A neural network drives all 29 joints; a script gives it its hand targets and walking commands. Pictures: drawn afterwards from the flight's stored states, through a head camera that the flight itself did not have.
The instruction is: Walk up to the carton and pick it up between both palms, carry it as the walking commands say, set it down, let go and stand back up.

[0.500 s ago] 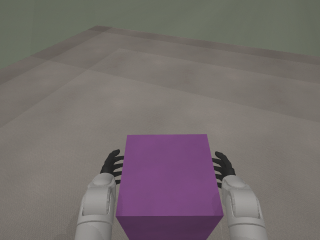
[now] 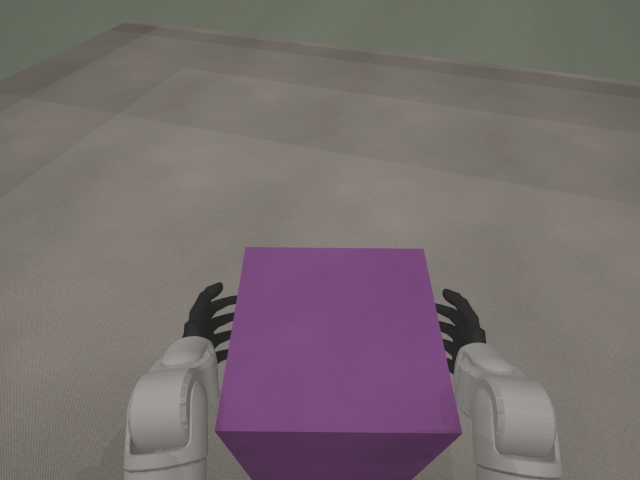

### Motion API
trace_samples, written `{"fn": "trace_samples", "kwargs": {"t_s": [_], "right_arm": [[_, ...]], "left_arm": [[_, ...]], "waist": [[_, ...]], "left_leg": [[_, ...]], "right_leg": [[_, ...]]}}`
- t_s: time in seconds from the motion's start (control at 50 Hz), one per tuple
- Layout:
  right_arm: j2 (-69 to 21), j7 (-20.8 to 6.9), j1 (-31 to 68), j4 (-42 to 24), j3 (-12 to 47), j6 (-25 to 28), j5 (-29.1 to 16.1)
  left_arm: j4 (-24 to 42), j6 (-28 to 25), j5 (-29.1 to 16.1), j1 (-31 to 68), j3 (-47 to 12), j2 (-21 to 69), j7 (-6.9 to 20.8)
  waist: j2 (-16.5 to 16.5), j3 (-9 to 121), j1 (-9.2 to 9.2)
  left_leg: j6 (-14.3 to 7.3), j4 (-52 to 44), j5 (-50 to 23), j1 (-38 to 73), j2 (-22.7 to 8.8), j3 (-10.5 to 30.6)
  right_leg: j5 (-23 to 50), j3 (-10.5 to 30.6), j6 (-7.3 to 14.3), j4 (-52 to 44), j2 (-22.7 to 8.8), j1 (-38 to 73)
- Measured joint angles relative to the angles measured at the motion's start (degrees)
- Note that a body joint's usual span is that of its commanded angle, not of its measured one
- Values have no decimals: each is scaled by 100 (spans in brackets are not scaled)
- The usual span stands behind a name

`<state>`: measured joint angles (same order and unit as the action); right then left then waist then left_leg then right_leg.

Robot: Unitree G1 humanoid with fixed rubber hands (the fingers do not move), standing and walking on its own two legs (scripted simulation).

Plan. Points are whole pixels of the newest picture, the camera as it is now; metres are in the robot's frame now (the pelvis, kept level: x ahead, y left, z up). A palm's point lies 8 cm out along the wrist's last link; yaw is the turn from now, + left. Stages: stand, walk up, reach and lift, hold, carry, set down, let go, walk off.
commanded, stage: carry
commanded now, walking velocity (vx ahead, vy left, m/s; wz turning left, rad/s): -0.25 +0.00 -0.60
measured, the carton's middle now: (332, 371) +0.28 +0.00 +0.01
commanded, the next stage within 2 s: none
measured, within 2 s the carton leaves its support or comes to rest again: neither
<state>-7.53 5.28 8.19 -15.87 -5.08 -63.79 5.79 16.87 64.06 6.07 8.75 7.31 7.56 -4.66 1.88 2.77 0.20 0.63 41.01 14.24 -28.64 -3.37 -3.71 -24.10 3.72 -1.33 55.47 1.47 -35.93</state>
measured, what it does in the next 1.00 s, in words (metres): walks backwards, turning right: right foot, then left foot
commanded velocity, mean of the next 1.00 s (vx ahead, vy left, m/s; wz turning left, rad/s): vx -0.25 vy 0.00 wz -0.60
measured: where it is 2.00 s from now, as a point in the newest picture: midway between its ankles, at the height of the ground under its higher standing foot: outside the picture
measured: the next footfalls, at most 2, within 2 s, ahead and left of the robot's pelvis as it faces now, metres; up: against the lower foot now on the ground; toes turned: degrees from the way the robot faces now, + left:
right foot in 0.14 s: +0.02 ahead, -0.11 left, +0.00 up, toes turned -9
left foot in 0.54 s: -0.13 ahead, +0.12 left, +0.00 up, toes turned -12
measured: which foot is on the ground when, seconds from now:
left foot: down 0.00-0.14, up 0.16-0.52, down 0.54-0.90, up 0.92-1.00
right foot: up 0.00-0.12, down 0.14-0.54, up 0.56-0.86, down 0.88-1.00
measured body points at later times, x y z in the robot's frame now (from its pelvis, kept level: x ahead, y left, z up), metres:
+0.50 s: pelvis -0.14 +0.01 +0.02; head -0.13 +0.00 +0.47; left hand +0.18 +0.08 +0.10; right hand +0.10 -0.21 +0.09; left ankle -0.15 +0.14 -0.69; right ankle -0.01 -0.11 -0.71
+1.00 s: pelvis -0.30 +0.05 +0.01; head -0.28 +0.03 +0.46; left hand +0.01 +0.02 +0.07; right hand -0.16 -0.23 +0.06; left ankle -0.21 +0.15 -0.66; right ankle -0.33 -0.07 -0.71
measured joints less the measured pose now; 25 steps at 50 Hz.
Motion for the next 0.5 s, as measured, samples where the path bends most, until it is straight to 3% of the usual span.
{"fn": "trace_samples", "kwargs": {"t_s": [0.06,0.12,0.14,0.16,0.2,0.22,0.3,0.4,0.5], "right_arm": [[4,40,-107,-255,85,-299,6],[1,49,-69,-449,113,-511,37],[2,48,-19,-479,89,-534,45],[3,44,-5,-466,35,-515,44],[-3,35,-24,-403,-64,-539,37],[-1,34,-30,-365,-88,-581,31],[6,76,-39,-380,-86,-679,-42],[-4,106,35,-531,-71,-643,-77],[-18,101,143,-452,-63,-569,-80]], "left_arm": [[225,272,-75,-101,-24,-7,-33],[393,448,-112,-62,-5,-6,-49],[406,463,-109,-8,2,2,-48],[337,429,-91,39,-19,13,-44],[165,413,-43,72,-80,16,-33],[107,438,-22,64,-100,15,-29],[170,521,6,-14,-130,9,-22],[376,486,12,1,-119,8,-2],[420,459,43,43,-49,14,17]], "waist": [[-128,21,65],[-255,137,131],[-324,155,163],[-350,153,165],[-277,115,73],[-242,88,24],[-158,16,-117],[-47,134,-143],[115,272,-56]], "left_leg": [[67,-210,-204,7,-242,-132],[154,-203,-340,-167,-475,-260],[191,-50,-313,-287,-595,-277],[241,247,191,-453,-616,-227],[289,1284,1208,-816,-395,14],[290,1842,1307,-957,-295,85],[358,2961,808,-1013,-61,153],[339,1946,964,-321,223,218],[70,84,1381,707,515,96]], "right_leg": [[-112,-538,45,581,-93,80],[63,-787,74,-896,-155,854],[436,-807,184,-1340,-83,996],[610,-788,322,-1328,-24,895],[722,-728,486,-1328,-47,785],[811,-683,516,-1439,-59,791],[1367,-448,490,-2071,-49,842],[2008,-154,461,-2676,-5,669],[2684,161,328,-3289,72,492]]}}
